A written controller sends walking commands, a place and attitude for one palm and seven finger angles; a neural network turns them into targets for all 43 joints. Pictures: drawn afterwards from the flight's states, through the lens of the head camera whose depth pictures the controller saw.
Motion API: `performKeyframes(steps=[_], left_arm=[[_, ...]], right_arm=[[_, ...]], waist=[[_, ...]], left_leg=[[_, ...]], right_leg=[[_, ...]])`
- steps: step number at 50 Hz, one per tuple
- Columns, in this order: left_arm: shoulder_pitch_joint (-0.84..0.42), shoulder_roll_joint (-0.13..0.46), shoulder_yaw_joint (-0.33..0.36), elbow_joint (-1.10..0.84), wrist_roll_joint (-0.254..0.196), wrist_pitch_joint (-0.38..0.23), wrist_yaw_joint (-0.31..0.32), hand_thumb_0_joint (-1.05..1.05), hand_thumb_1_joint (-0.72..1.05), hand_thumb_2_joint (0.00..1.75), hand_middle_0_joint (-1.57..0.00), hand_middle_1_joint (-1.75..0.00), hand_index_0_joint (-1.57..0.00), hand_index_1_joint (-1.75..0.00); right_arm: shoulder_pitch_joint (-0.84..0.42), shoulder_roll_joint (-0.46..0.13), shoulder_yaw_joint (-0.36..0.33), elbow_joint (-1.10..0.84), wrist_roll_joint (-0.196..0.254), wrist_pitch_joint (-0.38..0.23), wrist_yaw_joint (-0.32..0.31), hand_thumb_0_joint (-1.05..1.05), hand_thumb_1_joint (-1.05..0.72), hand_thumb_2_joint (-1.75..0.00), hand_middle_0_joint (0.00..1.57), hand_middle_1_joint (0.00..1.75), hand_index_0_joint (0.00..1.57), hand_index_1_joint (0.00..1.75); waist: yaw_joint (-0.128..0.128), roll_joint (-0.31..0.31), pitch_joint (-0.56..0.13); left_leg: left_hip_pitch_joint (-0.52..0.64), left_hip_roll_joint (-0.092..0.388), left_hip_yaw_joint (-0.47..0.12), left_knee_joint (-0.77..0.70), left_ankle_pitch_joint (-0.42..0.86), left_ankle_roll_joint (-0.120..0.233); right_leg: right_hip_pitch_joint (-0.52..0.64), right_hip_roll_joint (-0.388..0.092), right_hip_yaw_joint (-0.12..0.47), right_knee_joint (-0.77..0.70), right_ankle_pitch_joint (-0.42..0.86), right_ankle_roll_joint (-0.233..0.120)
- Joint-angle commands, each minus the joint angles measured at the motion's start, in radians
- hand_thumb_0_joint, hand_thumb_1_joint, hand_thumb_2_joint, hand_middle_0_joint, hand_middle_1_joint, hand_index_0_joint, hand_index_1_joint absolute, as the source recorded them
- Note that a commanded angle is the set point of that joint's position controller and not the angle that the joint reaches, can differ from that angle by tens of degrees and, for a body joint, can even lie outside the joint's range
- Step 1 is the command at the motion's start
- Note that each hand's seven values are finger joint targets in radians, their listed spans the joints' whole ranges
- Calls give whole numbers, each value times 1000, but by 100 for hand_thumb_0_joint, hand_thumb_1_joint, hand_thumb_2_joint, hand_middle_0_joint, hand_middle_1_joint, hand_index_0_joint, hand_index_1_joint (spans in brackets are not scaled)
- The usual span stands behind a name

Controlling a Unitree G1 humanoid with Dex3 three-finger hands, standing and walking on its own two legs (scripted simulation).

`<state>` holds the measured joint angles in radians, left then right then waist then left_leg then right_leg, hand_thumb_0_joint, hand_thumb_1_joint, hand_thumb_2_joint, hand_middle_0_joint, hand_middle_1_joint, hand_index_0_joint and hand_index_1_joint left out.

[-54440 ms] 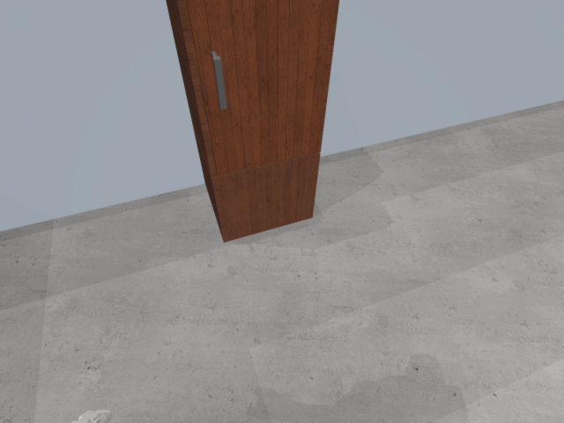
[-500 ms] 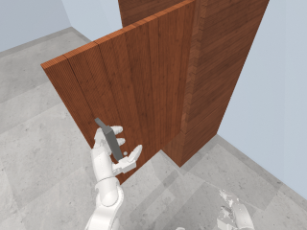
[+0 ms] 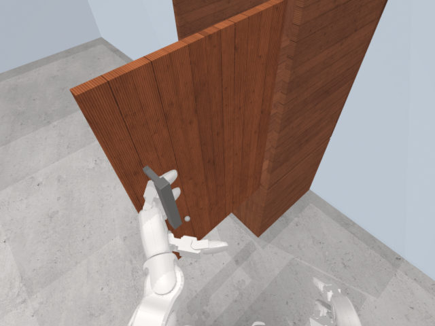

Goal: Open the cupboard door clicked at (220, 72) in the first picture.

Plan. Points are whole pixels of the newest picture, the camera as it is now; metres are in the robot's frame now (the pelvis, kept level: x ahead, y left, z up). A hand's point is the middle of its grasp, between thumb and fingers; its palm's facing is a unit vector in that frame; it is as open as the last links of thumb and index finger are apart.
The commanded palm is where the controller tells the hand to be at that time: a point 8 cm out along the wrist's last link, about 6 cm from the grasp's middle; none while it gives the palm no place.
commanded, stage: slide the hand sideways off the handle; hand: left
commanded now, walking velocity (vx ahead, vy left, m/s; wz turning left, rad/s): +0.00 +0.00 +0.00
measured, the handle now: (163, 199) +0.33 +0.12 +0.06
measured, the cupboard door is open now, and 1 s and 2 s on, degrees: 92 94 93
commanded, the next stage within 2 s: draw the hand back to the body in 1.26 s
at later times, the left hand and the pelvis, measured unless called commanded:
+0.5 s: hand (175, 244) +0.25 +0.08 +0.05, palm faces -0.11 -0.99 +0.01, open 16.2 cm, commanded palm +0.23 +0.15 +0.06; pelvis +0.00 +0.03 -0.01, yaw -2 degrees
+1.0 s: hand (150, 264) +0.22 +0.12 +0.05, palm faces -0.09 -1.00 -0.02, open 16.0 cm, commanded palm +0.19 +0.19 +0.06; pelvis +0.01 +0.03 -0.02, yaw -2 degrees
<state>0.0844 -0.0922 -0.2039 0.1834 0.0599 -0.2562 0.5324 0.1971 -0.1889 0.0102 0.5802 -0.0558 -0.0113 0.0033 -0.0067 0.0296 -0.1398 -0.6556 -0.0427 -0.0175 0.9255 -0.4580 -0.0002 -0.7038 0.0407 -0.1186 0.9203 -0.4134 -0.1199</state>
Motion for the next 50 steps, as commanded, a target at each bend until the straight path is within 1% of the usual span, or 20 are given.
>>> performKeyframes(steps=[1,3,4,5,6,8,10,12,13,14,16,19,21,27,32,40,42,44,47,50], left_arm=[[-216,-39,11,-206,23,-62,47,0,-50,30,-15,-30,-15,-30],[-243,-50,-5,-197,32,-54,50,0,-50,30,-15,-30,-15,-30],[-266,55,-175,-203,121,-97,-148,0,-50,30,-15,-30,-15,-30],[-302,123,-99,-244,87,-138,-255,0,-50,30,-15,-30,-15,-30],[-297,136,-108,-278,68,-163,-339,0,-50,30,-15,-30,-15,-30],[-288,114,-152,-301,-4,-181,-495,0,-50,30,-15,-30,-15,-30],[-225,85,-113,-298,-121,-159,-562,0,-50,30,-15,-30,-15,-30],[-170,83,-57,-300,-197,-128,-554,0,-50,30,-15,-30,-15,-30],[-123,95,-29,-295,-206,-116,-537,0,-50,30,-15,-30,-15,-30],[-122,103,-12,-306,-204,-110,-512,0,-50,30,-15,-30,-15,-30],[-55,143,33,-314,-168,-107,-463,0,-50,30,-15,-30,-15,-30],[4,145,13,-355,-107,-113,-428,0,-50,30,-15,-30,-15,-30],[31,163,20,-387,-96,-115,-424,0,-50,30,-15,-30,-15,-30],[83,166,9,-477,-102,-114,-439,0,-50,30,-15,-30,-15,-30],[205,203,61,-523,-124,-102,-446,0,-50,30,-15,-30,-15,-30],[356,211,62,-602,-126,-104,-468,0,-50,30,-15,-30,-15,-30],[383,234,91,-611,-135,-109,-478,0,-50,30,-15,-30,-15,-30],[372,239,89,-636,-138,-117,-492,0,-50,30,-15,-30,-15,-30],[455,257,124,-643,-162,-121,-516,0,-50,30,-15,-30,-15,-30],[474,285,160,-655,-179,-124,-540,0,-50,30,-15,-30,-15,-30]], right_arm=[[-95,-75,-26,-166,2,-53,-2,0,-90,-90,20,30,20,30],[-93,-76,-25,-166,3,-54,-1,0,-90,-90,20,30,20,30],[-52,-118,-17,-136,12,-56,5,0,-90,-90,20,30,20,30],[-38,-112,-26,-157,19,-59,-1,0,-90,-90,20,30,20,30],[-42,-112,-27,-171,25,-64,-6,0,-90,-90,20,30,20,30],[-32,-120,-24,-197,47,-79,-8,0,-90,-90,20,30,20,30],[-34,-115,-18,-226,68,-90,-15,0,-90,-90,20,30,20,30],[-43,-122,-13,-249,78,-97,-18,0,-90,-90,20,30,20,30],[-53,-125,-9,-259,78,-98,-15,0,-90,-90,20,30,20,30],[-50,-126,-8,-263,76,-97,-12,0,-90,-90,20,30,20,30],[-37,-128,-13,-274,68,-92,-5,0,-90,-90,20,30,20,30],[-24,-127,-17,-292,61,-87,10,0,-90,-90,20,30,20,30],[-19,-128,-17,-306,61,-82,14,0,-90,-90,20,30,20,30],[-21,-129,-14,-331,64,-79,5,0,-90,-90,20,30,20,30],[0,-130,-16,-338,66,-82,-2,0,-90,-90,20,30,20,30],[16,-129,-20,-359,66,-88,-1,0,-90,-90,20,30,20,30],[21,-130,-21,-361,66,-90,-4,0,-90,-90,20,30,20,30],[20,-131,-22,-361,66,-93,-6,0,-90,-90,20,30,20,30],[22,-129,-24,-366,72,-96,-10,0,-90,-90,20,30,20,30],[21,-131,-28,-362,75,-97,-17,0,-90,-90,20,30,20,30]], waist=[[-5,-114,-199],[-14,-117,-195],[-91,-150,-138],[-65,-106,-201],[-53,-74,-243],[-61,-17,-254],[-43,-43,-230],[-23,-102,-192],[2,-93,-180],[-3,-104,-165],[13,-120,-159],[10,-85,-156],[9,-77,-153],[-4,-30,-137],[12,-51,-175],[9,-54,-168],[8,-70,-160],[0,-48,-162],[13,-50,-164],[10,-50,-170]], left_leg=[[-34,5,-18,-65,114,14],[-26,7,-20,-59,113,17],[-25,9,-16,-51,111,38],[-29,8,-17,-45,133,43],[-11,9,-15,-43,143,42],[38,8,-18,-45,164,43],[46,10,-26,-67,143,37],[24,9,-28,-85,105,32],[11,7,-27,-95,99,29],[9,9,-28,-98,90,29],[-8,10,-25,-96,101,29],[-12,14,-25,-88,114,28],[-20,15,-26,-85,100,28],[-22,19,-31,-75,72,27],[-22,21,-32,-66,134,23],[-35,22,-30,-40,186,21],[-59,20,-27,-28,173,22],[-66,18,-27,-15,173,23],[-83,15,-22,-10,166,22],[-100,14,-21,11,165,23]], right_leg=[[247,-100,215,-214,125,105],[217,-91,197,-204,110,101],[179,-86,201,-166,203,109],[216,-90,194,-140,248,100],[237,-90,198,-128,265,94],[225,-83,193,-126,275,84],[224,-67,170,-147,207,84],[216,-62,161,-174,111,90],[220,-61,158,-176,79,85],[202,-59,147,-170,64,86],[204,-56,144,-153,78,84],[174,-51,131,-116,108,77],[164,-47,129,-107,97,74],[121,-37,122,-95,65,73],[159,-29,116,-74,144,73],[151,-25,112,-45,215,76],[154,-26,121,-47,213,80],[145,-28,126,-42,215,80],[164,-28,136,-48,215,82],[166,-30,152,-48,227,88]])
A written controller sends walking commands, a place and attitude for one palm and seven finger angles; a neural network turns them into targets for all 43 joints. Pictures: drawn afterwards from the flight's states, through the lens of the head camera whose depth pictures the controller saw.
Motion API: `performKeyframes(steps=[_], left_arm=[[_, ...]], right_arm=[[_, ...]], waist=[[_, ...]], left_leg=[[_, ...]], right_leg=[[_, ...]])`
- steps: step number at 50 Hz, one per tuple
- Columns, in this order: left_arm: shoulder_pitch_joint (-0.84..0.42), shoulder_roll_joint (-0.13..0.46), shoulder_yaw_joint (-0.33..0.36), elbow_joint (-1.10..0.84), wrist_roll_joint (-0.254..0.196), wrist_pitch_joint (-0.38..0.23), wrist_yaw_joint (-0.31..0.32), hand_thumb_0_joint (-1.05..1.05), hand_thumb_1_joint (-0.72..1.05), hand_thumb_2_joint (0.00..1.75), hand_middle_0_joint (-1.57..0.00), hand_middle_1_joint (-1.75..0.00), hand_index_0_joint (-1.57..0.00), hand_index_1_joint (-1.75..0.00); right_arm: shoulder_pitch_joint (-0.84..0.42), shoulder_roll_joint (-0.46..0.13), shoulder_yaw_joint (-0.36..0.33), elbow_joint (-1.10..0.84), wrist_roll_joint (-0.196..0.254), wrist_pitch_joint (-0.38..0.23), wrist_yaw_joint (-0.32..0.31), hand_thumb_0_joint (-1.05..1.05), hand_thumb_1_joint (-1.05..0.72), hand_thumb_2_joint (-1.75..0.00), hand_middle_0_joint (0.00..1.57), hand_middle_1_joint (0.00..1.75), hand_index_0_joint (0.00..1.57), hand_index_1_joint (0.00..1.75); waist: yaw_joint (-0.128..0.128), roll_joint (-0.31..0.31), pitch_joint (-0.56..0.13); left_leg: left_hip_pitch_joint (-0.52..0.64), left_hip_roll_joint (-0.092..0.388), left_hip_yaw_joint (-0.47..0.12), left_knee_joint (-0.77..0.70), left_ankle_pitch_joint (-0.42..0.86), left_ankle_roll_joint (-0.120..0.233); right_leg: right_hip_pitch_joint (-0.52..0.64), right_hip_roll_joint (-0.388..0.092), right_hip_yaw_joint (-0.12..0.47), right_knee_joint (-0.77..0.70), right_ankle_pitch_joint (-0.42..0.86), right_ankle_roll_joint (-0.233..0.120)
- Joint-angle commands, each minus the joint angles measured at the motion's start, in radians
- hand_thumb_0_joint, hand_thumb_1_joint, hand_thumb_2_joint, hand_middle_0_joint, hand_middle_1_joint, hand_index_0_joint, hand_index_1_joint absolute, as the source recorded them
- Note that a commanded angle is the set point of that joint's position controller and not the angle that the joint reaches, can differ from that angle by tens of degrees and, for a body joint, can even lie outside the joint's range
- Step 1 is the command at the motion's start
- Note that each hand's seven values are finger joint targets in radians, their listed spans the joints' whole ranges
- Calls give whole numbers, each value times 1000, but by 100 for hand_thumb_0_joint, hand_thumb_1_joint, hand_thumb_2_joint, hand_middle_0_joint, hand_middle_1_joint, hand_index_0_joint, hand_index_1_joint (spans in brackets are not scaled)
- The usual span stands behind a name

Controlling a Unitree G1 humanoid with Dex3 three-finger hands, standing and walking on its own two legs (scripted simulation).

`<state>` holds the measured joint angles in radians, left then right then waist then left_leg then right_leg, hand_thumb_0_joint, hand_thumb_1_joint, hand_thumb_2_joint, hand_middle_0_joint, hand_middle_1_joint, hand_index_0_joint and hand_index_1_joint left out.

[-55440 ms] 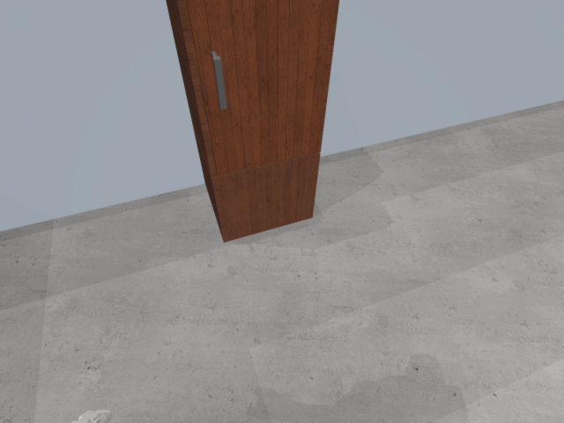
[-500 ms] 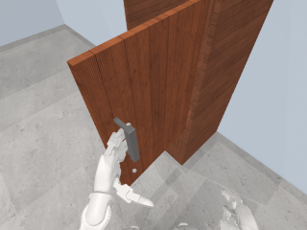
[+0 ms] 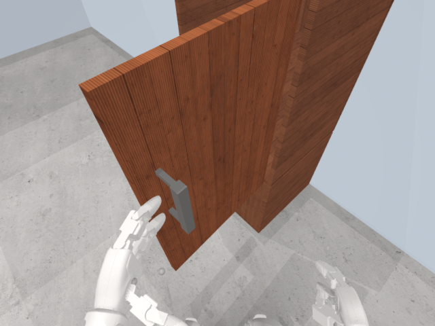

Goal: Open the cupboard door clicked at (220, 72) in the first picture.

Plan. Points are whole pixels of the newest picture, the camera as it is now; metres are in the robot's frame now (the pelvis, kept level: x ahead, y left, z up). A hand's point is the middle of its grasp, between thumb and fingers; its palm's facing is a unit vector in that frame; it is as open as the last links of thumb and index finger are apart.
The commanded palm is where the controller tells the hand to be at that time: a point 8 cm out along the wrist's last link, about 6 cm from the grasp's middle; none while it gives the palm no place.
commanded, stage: slide the hand sideways off the handle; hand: left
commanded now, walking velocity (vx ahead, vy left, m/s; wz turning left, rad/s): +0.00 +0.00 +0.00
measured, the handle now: (176, 202) +0.31 +0.09 +0.08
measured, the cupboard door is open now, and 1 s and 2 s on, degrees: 94 93 93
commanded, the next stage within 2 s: draw the hand back to the body in 0.26 s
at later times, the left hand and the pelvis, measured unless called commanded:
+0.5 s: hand (130, 284) +0.18 +0.14 +0.08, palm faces -0.03 -1.00 -0.06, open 16.3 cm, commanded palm +0.15 +0.20 +0.10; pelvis -0.01 -0.01 +0.00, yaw +1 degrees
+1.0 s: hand (61, 266) +0.18 +0.21 +0.14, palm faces +0.15 -0.95 -0.27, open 15.4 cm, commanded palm +0.15 +0.26 +0.17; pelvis +0.01 +0.02 +0.04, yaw +0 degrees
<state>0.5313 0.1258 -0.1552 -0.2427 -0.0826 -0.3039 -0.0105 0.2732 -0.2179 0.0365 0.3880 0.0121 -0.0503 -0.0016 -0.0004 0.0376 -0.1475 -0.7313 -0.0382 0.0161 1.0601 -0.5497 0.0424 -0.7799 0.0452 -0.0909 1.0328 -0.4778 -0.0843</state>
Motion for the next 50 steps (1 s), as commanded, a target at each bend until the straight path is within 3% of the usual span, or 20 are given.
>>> performKeyframes(steps=[1,3,11,12,16,18,19,21,23,27,33,38,40,43,44,45,46,50], left_arm=[[32,61,109,-227,-42,-76,-6,0,-50,30,-15,-30,-15,-30],[52,78,138,-234,-57,-78,-19,0,-50,30,-15,-30,-15,-30],[126,114,204,-242,-114,-91,-88,0,-50,30,-15,-30,-15,-30],[107,109,195,-239,-117,-94,-99,0,-50,30,-15,-30,-15,-30],[55,101,157,-249,-127,-117,-142,0,-50,30,-15,-30,-15,-30],[27,129,176,-248,-132,-116,-152,0,-50,30,-15,-30,-15,-30],[28,158,201,-279,-134,-116,-152,0,-50,30,-15,-30,-15,-30],[50,190,242,-309,-141,-94,-144,0,-50,30,-15,-30,-15,-30],[59,209,278,-307,-148,-64,-132,0,-50,30,-15,-30,-15,-30],[97,171,270,-306,-177,-19,-140,0,-50,30,-15,-30,-15,-30],[83,198,287,-312,-193,20,-178,0,-50,30,-15,-30,-15,-30],[81,230,338,-361,-207,40,-172,0,-50,30,-15,-30,-15,-30],[60,232,336,-382,-204,49,-174,0,-43,33,-15,-30,-15,-30],[31,249,360,-388,-213,75,-178,0,-32,37,-16,-30,-16,-30],[28,399,394,-471,-60,122,-41,0,-29,39,-16,-30,-16,-30],[90,311,360,-446,-48,163,19,0,-26,40,-16,-30,-16,-30],[118,269,328,-413,-26,192,51,0,-22,42,-16,-30,-16,-30],[73,301,350,-440,12,220,110,0,-8,48,-16,-30,-16,-30]], right_arm=[[-55,-101,-53,-171,9,-59,-13,0,-90,-90,20,30,20,30],[-61,-99,-56,-168,11,-60,-18,0,-90,-90,20,30,20,30],[-73,-96,-62,-164,20,-64,-30,0,-90,-90,20,30,20,30],[-73,-99,-61,-164,19,-66,-32,0,-90,-90,20,30,20,30],[-71,-112,-60,-159,19,-86,-38,0,-90,-90,20,30,20,30],[-70,-119,-60,-156,19,-91,-41,0,-90,-90,20,30,20,30],[-69,-119,-62,-159,20,-91,-42,0,-90,-90,20,30,20,30],[-69,-113,-59,-168,26,-87,-45,0,-90,-90,20,30,20,30],[-74,-111,-57,-168,31,-80,-50,0,-90,-90,20,30,20,30],[-80,-108,-48,-168,42,-82,-55,0,-90,-90,20,30,20,30],[-85,-121,-42,-158,44,-103,-62,0,-90,-90,20,30,20,30],[-82,-122,-41,-149,48,-130,-63,0,-90,-90,20,30,20,30],[-82,-123,-38,-142,52,-139,-61,0,-90,-90,20,30,20,30],[-84,-128,-35,-129,53,-151,-65,0,-90,-90,20,30,20,30],[-81,-117,-49,-133,35,-130,-90,0,-90,-90,20,30,20,30],[-72,-93,-40,-127,29,-122,-99,0,-90,-90,20,30,20,30],[-72,-90,-36,-110,28,-111,-99,0,-90,-90,20,30,20,30],[-103,-103,-29,-85,22,-96,-100,0,-90,-90,20,30,20,30]], waist=[[0,-62,-149],[8,-62,-172],[8,-61,-164],[-3,-90,-154],[-25,-56,-140],[-26,-65,-146],[-14,-42,-170],[5,-13,-193],[16,-21,-187],[12,-36,-138],[6,-26,-63],[23,-3,-75],[19,34,-69],[22,10,-58],[67,22,-88],[46,8,-44],[37,10,5],[38,17,14]], left_leg=[[-31,9,-55,-124,250,-20],[-49,8,-55,-109,256,-21],[-89,3,-51,-80,225,-24],[-104,4,-52,-73,210,-23],[-101,9,-58,-54,190,-19],[-116,10,-60,-45,179,-17],[-100,10,-57,-53,184,-17],[-67,7,-53,-80,199,-16],[-45,9,-56,-104,213,-14],[2,11,-61,-153,225,-14],[55,21,-71,-204,235,-12],[120,26,-79,-250,271,-14],[154,28,-82,-273,275,-18],[179,30,-90,-295,285,-18],[194,54,-80,-343,284,-12],[199,45,-71,-355,280,-14],[222,50,-67,-368,284,-13],[318,60,-78,-434,354,-10]], right_leg=[[239,-34,122,-163,283,53],[264,-40,146,-164,303,58],[283,-58,189,-185,295,77],[278,-62,197,-195,273,82],[220,-64,198,-198,211,81],[221,-67,212,-206,170,81],[237,-69,213,-209,167,79],[277,-67,209,-222,176,76],[294,-58,192,-232,175,72],[304,-51,158,-261,201,75],[297,-40,128,-295,177,65],[318,-25,86,-297,206,54],[312,-21,69,-301,211,52],[331,-18,59,-317,220,50],[399,-51,139,-368,219,37],[408,-60,139,-400,214,41],[407,-59,125,-416,218,43],[458,-53,103,-455,271,47]])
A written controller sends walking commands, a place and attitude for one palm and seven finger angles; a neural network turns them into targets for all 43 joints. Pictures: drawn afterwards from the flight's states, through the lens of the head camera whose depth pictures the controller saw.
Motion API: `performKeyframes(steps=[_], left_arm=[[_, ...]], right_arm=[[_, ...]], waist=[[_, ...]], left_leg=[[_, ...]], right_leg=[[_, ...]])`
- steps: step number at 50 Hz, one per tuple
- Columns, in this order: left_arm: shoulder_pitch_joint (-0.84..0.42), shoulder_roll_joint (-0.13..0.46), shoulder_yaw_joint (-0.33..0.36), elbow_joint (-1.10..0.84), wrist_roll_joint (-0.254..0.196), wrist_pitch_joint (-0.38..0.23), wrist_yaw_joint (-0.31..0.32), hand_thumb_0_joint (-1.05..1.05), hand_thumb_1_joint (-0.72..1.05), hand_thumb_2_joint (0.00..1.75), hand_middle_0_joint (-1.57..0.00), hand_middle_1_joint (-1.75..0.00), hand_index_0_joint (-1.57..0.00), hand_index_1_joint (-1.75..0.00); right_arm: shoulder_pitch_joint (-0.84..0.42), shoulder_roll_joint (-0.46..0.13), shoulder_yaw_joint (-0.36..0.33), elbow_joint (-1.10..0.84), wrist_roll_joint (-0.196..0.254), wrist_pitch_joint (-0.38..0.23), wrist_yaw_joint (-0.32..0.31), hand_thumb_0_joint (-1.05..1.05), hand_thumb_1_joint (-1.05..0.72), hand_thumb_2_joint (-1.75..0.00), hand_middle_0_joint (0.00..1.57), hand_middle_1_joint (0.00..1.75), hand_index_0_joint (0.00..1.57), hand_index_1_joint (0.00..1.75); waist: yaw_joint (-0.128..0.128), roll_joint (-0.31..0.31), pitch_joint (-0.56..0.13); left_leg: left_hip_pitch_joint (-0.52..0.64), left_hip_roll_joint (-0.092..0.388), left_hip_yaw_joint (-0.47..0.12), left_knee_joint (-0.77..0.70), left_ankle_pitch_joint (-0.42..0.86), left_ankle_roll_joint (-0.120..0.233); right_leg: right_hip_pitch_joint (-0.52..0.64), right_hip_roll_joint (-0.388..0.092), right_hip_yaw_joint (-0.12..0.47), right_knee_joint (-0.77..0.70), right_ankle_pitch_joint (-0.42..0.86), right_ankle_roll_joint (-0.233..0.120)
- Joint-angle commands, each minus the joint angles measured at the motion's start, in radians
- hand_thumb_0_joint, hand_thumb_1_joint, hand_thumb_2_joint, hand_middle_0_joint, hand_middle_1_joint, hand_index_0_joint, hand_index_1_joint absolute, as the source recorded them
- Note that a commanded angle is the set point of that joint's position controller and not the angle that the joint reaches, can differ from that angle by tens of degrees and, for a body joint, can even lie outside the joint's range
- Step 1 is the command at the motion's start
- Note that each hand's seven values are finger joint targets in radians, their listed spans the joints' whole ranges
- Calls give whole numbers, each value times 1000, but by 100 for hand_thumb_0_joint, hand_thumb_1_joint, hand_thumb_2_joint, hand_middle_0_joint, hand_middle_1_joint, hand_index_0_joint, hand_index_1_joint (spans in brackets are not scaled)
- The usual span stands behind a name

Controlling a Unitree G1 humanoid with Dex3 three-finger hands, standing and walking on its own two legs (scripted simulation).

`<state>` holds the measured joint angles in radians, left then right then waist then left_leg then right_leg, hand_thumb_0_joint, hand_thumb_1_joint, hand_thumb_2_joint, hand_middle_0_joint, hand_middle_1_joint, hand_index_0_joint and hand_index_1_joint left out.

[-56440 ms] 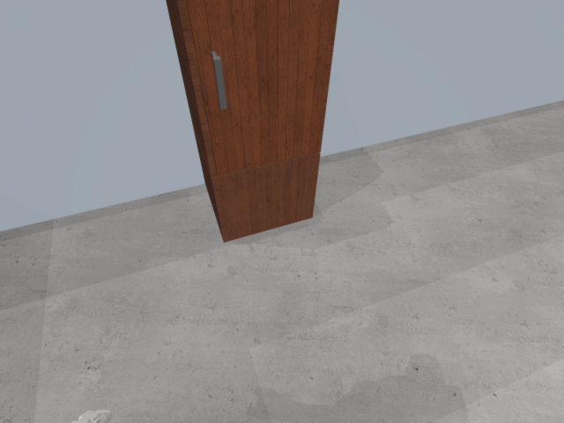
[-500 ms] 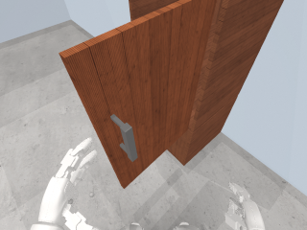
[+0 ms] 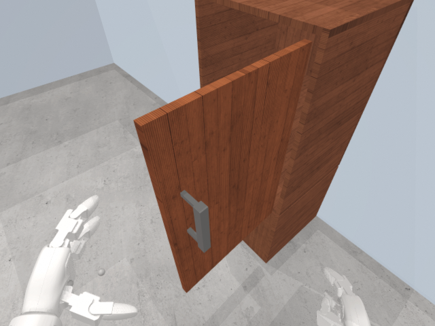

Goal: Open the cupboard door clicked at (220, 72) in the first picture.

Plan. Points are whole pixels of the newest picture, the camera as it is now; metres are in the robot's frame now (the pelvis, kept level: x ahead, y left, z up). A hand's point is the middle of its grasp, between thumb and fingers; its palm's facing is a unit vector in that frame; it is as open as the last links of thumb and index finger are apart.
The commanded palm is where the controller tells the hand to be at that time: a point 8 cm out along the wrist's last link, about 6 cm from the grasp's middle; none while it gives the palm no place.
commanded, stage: draw the hand back to the body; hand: left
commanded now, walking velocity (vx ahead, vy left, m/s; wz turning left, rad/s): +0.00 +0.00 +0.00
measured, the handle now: (195, 222) +0.30 +0.08 +0.04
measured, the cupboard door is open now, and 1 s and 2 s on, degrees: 93 93 93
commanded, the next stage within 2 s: step back with the hand held close in 0.94 s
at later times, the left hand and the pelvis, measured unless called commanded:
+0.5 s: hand (33, 228) +0.20 +0.27 +0.18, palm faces +0.39 -0.83 -0.40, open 9.8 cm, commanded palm +0.15 +0.31 +0.20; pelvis +0.01 +0.01 +0.03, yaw -1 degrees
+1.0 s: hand (23, 227) +0.19 +0.27 +0.19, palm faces +0.43 -0.81 -0.39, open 7.4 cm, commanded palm +0.14 +0.30 +0.21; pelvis +0.00 +0.00 +0.04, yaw -1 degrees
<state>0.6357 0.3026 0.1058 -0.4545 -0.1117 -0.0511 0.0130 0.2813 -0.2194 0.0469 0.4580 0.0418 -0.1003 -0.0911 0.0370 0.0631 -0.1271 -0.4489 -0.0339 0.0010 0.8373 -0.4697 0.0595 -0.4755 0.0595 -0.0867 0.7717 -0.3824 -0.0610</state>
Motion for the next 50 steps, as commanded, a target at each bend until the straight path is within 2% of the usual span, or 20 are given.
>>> performKeyframes(steps=[1,3,5,7,10,16,18,19,25,28,30,31,33,38,41,44,47,48,50], left_arm=[[-50,127,89,-239,47,-33,94,0,-5,50,-17,-30,-17,-30],[-80,150,116,-222,54,-27,108,0,2,52,-17,-30,-17,-30],[-76,144,125,-213,56,-28,113,0,9,55,-17,-30,-17,-30],[-98,144,129,-227,60,-32,115,0,17,58,-17,-30,-17,-30],[-109,160,162,-211,58,-32,116,0,27,63,-18,-30,-18,-30],[-145,183,226,-197,53,-38,112,0,48,72,-19,-30,-19,-30],[-172,204,255,-189,52,-40,113,0,55,75,-19,-30,-19,-30],[-173,202,263,-182,49,-40,113,0,58,76,-19,-30,-19,-30],[-237,238,330,-188,42,-49,113,0,80,86,-20,-30,-20,-30],[-277,268,369,-176,37,-53,115,0,90,90,-20,-30,-20,-30],[-234,213,327,-135,35,-51,106,0,90,90,-20,-30,-20,-30],[-230,207,319,-129,34,-49,103,0,90,90,-20,-30,-20,-30],[-230,211,320,-120,34,-49,101,0,90,90,-20,-30,-20,-30],[-259,257,354,-171,39,-60,108,0,90,90,-20,-30,-20,-30],[-260,250,353,-177,39,-63,111,0,90,90,-20,-30,-20,-30],[-264,241,345,-159,38,-63,112,0,90,90,-20,-30,-20,-30],[-266,235,340,-159,39,-69,112,0,90,90,-20,-30,-20,-30],[-267,235,340,-146,40,-68,112,0,90,90,-20,-30,-20,-30],[-257,230,336,-142,38,-70,111,0,90,90,-20,-30,-20,-30]], right_arm=[[-115,-103,-35,-149,-10,-49,-10,0,-90,-90,20,30,20,30],[-130,-107,-34,-133,-13,-54,-13,0,-90,-90,20,30,20,30],[-133,-105,-32,-116,-15,-60,-11,0,-90,-90,20,30,20,30],[-140,-108,-30,-104,-15,-68,-6,0,-90,-90,20,30,20,30],[-154,-113,-32,-81,-19,-72,1,0,-90,-90,20,30,20,30],[-176,-117,-37,-49,-21,-71,15,0,-90,-90,20,30,20,30],[-186,-119,-38,-38,-24,-70,19,0,-90,-90,20,30,20,30],[-186,-117,-38,-36,-24,-68,20,0,-90,-90,20,30,20,30],[-200,-120,-45,-17,-24,-61,30,0,-90,-90,20,30,20,30],[-212,-122,-49,-8,-23,-60,29,0,-90,-90,20,30,20,30],[-207,-120,-50,-3,-23,-57,35,0,-90,-90,20,30,20,30],[-210,-123,-52,-2,-23,-54,38,0,-90,-90,20,30,20,30],[-217,-127,-55,-2,-25,-49,39,0,-90,-90,20,30,20,30],[-224,-123,-56,1,-26,-53,36,0,-90,-90,20,30,20,30],[-228,-117,-54,5,-25,-63,35,0,-90,-90,20,30,20,30],[-230,-116,-54,9,-24,-67,33,0,-90,-90,20,30,20,30],[-229,-116,-55,17,-24,-72,35,0,-90,-90,20,30,20,30],[-231,-119,-54,17,-25,-72,35,0,-90,-90,20,30,20,30],[-231,-116,-56,19,-24,-73,36,0,-90,-90,20,30,20,30]], waist=[[0,8,-3],[5,-3,27],[6,-5,30],[7,22,40],[15,-6,39],[22,12,50],[26,20,60],[25,-2,68],[27,41,59],[30,25,72],[26,11,88],[25,16,91],[28,-2,97],[32,22,57],[33,46,69],[28,12,107],[28,31,98],[31,34,114],[29,18,118]], left_leg=[[56,57,-68,-231,279,-28],[79,59,-71,-265,293,-29],[117,62,-76,-301,318,-34],[155,70,-90,-336,363,-45],[194,76,-93,-373,429,-53],[255,82,-86,-430,508,-66],[256,82,-83,-446,507,-70],[260,81,-80,-454,504,-69],[296,77,-67,-476,541,-69],[293,73,-62,-488,503,-63],[304,75,-59,-494,514,-62],[307,75,-55,-494,507,-59],[296,72,-52,-498,486,-54],[302,66,-54,-503,447,-49],[303,65,-52,-509,431,-49],[289,63,-52,-513,400,-46],[300,64,-52,-516,384,-44],[288,64,-56,-520,375,-46],[297,64,-50,-518,374,-41]], right_leg=[[167,-67,92,-201,175,24],[195,-66,89,-231,184,23],[224,-65,86,-246,198,24],[243,-62,82,-260,212,24],[294,-59,79,-285,252,24],[361,-57,85,-333,303,23],[384,-55,88,-349,309,20],[388,-55,87,-354,313,21],[424,-55,96,-385,349,21],[433,-53,99,-402,338,19],[422,-54,95,-405,338,23],[418,-55,98,-410,338,24],[432,-55,99,-417,336,22],[455,-53,110,-420,324,20],[447,-54,111,-423,314,20],[435,-54,113,-434,293,19],[429,-54,112,-438,278,21],[433,-53,114,-441,269,18],[423,-54,115,-443,272,21]])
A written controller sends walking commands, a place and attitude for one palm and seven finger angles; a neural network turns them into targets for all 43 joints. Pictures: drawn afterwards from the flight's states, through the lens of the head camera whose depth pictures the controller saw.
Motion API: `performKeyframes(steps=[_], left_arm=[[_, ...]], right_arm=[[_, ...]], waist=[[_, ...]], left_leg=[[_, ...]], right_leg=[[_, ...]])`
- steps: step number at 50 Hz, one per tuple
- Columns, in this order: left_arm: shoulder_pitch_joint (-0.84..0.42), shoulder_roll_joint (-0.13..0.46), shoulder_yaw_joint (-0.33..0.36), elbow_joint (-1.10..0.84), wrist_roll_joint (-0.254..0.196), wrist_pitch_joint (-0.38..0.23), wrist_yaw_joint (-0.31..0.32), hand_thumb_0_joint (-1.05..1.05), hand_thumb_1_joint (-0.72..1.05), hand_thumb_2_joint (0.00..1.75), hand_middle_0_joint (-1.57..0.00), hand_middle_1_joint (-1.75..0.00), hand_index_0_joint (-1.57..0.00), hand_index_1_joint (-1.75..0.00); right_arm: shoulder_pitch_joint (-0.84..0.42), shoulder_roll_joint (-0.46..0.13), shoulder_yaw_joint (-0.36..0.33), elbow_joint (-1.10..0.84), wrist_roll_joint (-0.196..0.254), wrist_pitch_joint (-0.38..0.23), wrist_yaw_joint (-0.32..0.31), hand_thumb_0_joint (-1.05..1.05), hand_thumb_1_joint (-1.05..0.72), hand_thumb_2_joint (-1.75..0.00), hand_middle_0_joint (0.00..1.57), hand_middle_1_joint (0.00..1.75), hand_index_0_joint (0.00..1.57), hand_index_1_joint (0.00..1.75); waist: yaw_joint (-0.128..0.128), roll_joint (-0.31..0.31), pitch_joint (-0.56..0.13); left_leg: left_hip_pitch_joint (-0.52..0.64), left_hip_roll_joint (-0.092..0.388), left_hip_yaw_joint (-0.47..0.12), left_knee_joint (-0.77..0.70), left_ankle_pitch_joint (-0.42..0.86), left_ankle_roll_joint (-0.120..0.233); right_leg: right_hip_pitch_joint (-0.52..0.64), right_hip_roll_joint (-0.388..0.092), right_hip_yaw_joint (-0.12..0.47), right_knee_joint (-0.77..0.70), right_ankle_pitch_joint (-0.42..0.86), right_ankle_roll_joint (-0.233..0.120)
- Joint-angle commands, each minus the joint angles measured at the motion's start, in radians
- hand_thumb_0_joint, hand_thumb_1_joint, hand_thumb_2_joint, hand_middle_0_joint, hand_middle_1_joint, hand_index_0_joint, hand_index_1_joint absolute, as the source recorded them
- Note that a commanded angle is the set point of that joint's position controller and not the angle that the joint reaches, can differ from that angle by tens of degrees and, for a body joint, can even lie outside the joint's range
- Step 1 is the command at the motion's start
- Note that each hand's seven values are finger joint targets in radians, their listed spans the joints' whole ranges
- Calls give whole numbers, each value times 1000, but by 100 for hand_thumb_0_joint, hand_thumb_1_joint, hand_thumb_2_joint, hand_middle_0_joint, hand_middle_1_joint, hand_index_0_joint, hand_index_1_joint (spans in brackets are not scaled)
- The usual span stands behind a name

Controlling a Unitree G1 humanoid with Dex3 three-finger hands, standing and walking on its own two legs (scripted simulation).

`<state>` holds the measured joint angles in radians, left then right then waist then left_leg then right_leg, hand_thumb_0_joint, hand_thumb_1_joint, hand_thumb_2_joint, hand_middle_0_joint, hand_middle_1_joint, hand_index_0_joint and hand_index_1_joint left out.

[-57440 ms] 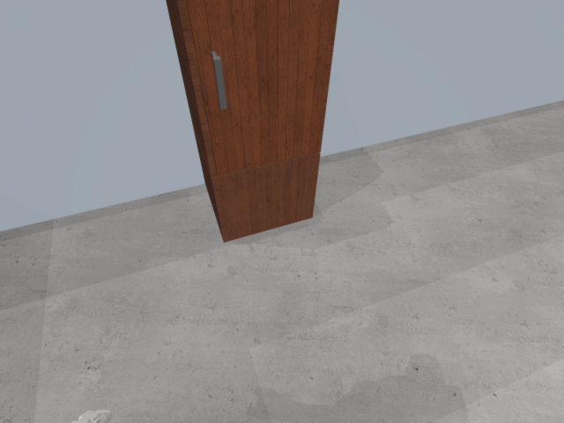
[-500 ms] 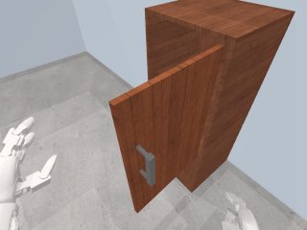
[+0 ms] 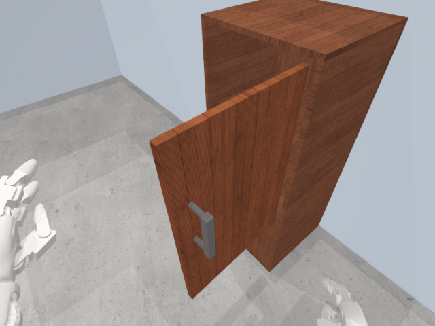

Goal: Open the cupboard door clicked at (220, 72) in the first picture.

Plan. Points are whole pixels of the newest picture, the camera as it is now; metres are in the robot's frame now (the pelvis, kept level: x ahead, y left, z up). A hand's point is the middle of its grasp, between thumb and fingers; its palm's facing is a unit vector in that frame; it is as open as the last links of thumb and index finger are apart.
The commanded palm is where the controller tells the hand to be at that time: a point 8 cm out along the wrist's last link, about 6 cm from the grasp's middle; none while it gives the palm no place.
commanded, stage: step back with the hand held close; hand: left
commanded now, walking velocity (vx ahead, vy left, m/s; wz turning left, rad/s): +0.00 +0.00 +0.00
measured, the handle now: (202, 231) +0.30 +0.08 +0.00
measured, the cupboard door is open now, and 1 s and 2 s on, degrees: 93 93 93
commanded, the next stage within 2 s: stop stepping back and stand still in 1.42 s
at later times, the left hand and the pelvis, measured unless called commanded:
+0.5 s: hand (51, 242) +0.17 +0.26 +0.15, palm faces +0.34 -0.79 -0.50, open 7.4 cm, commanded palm +0.12 +0.30 +0.17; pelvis -0.03 +0.01 -0.01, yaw -2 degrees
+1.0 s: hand (22, 266) +0.14 +0.27 +0.16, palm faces +0.44 -0.79 -0.43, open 7.4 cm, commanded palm +0.06 +0.32 +0.17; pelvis -0.08 +0.02 -0.03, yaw -1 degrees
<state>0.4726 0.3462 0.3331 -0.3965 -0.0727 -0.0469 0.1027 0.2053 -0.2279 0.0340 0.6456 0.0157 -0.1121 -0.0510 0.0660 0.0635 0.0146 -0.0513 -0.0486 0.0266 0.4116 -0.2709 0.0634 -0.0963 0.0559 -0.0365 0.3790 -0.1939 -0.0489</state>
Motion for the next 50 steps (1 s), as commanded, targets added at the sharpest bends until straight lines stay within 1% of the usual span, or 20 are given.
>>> performKeyframes(steps=[1,3,4,5,6,8,14,18,20,28,30,33,34,39,43,45,46,48,49,50], left_arm=[[-93,184,108,-197,-2,-75,20,0,90,90,-20,-30,-20,-30],[-188,200,101,-256,2,-85,22,0,90,90,-20,-30,-20,-30],[-288,346,264,-295,11,-133,36,0,90,90,-20,-30,-20,-30],[-151,252,204,-182,6,-137,26,0,90,90,-20,-30,-20,-30],[-88,208,165,-152,9,-140,18,0,90,90,-20,-30,-20,-30],[-68,188,137,-175,13,-156,13,0,90,90,-20,-30,-20,-30],[24,242,189,-215,18,-166,29,0,90,90,-20,-30,-20,-30],[55,279,230,-271,17,-169,40,0,90,90,-20,-30,-20,-30],[74,267,222,-271,20,-169,43,0,90,90,-20,-30,-20,-30],[45,249,219,-296,49,-180,55,0,90,90,-20,-30,-20,-30],[30,234,212,-279,61,-178,62,0,90,90,-20,-30,-20,-30],[-11,230,217,-300,80,-182,72,0,90,90,-20,-30,-20,-30],[-23,205,195,-309,85,-180,77,0,90,90,-20,-30,-20,-30],[-46,203,209,-344,98,-186,97,0,90,90,-20,-30,-20,-30],[-45,239,246,-348,91,-202,92,0,90,90,-20,-30,-20,-30],[-44,252,247,-348,77,-218,82,0,90,90,-20,-30,-20,-30],[-32,251,243,-355,69,-225,79,0,90,90,-20,-30,-20,-30],[0,265,254,-364,59,-239,79,0,90,90,-20,-30,-20,-30],[27,267,261,-371,56,-245,79,0,90,90,-20,-30,-20,-30],[44,270,272,-371,58,-250,77,0,90,90,-20,-30,-20,-30]], right_arm=[[-154,-107,-44,-169,3,-61,-4,0,-90,-90,20,30,20,30],[-165,-111,-43,-168,2,-66,-4,0,-90,-90,20,30,20,30],[-141,-132,-50,-204,9,-54,-14,0,-90,-90,20,30,20,30],[-127,-121,-53,-185,3,-40,-18,0,-90,-90,20,30,20,30],[-123,-125,-57,-188,0,-28,-14,0,-90,-90,20,30,20,30],[-138,-132,-62,-193,-4,-13,-13,0,-90,-90,20,30,20,30],[-129,-135,-81,-222,2,33,-22,0,-90,-90,20,30,20,30],[-130,-133,-89,-242,5,52,-27,0,-90,-90,20,30,20,30],[-122,-132,-91,-251,8,55,-29,0,-90,-90,20,30,20,30],[-106,-151,-97,-266,-1,42,-40,0,-90,-90,20,30,20,30],[-90,-150,-98,-266,-10,39,-45,0,-90,-90,20,30,20,30],[-78,-155,-103,-264,-24,33,-50,0,-90,-90,20,30,20,30],[-66,-146,-100,-263,-34,32,-54,0,-90,-90,20,30,20,30],[-47,-137,-100,-251,-54,24,-60,0,-90,-90,20,30,20,30],[-52,-136,-101,-249,-40,19,-51,0,-90,-90,20,30,20,30],[-55,-130,-96,-245,-23,14,-34,0,-90,-90,20,30,20,30],[-52,-125,-92,-241,-21,14,-27,0,-90,-90,20,30,20,30],[-66,-126,-90,-236,-17,13,-19,0,-90,-90,20,30,20,30],[-64,-125,-86,-232,-16,11,-18,0,-90,-90,20,30,20,30],[-73,-137,-88,-234,-15,10,-20,0,-90,-90,20,30,20,30]], waist=[[0,14,-29],[-5,31,-55],[-46,-24,14],[-53,-62,-13],[-57,-67,-34],[-57,-18,-56],[-56,-49,-163],[-56,-33,-192],[-59,-36,-180],[-57,29,-97],[-65,-3,-68],[-70,4,-51],[-78,-22,-42],[-89,-35,-53],[-89,-71,-58],[-89,-90,-64],[-89,-83,-73],[-89,-55,-89],[-85,-44,-106],[-82,15,-104]], left_leg=[[-102,78,-74,-93,170,-44],[-92,74,-75,-90,163,-41],[-173,94,-101,-66,59,-19],[-145,82,-96,-32,49,-14],[-124,80,-88,-16,67,-14],[-133,86,-89,-25,102,-18],[-197,111,-92,-27,224,-22],[-248,115,-101,-9,230,-19],[-272,122,-111,-9,208,-15],[-551,181,-186,-110,-122,40],[-621,195,-202,-123,-240,52],[-706,209,-232,-135,-376,67],[-699,206,-233,-127,-371,62],[-724,207,-239,-71,-407,65],[-698,161,-199,33,-401,50],[-624,125,-170,114,-347,30],[-582,113,-166,133,-303,20],[-530,121,-182,104,-245,13],[-542,142,-205,49,-232,22],[-604,184,-236,-25,-280,42]], right_leg=[[48,-50,66,-51,78,10],[59,-54,72,-53,77,9],[-36,-98,207,-91,120,8],[-58,-130,222,-109,107,3],[-77,-139,231,-116,105,3],[-76,-142,210,-96,138,4],[17,-142,175,22,339,15],[35,-150,180,71,381,14],[20,-143,182,89,353,16],[86,-83,160,215,169,42],[88,-74,162,252,118,42],[103,-66,161,292,69,40],[78,-65,158,304,54,36],[49,-83,181,322,-4,19],[-15,-146,274,217,-39,-5],[-102,-202,349,131,-82,-32],[-132,-221,356,110,-80,-44],[-164,-205,306,118,-54,-39],[-126,-169,257,162,-26,-19],[-67,-117,212,235,-10,7]])
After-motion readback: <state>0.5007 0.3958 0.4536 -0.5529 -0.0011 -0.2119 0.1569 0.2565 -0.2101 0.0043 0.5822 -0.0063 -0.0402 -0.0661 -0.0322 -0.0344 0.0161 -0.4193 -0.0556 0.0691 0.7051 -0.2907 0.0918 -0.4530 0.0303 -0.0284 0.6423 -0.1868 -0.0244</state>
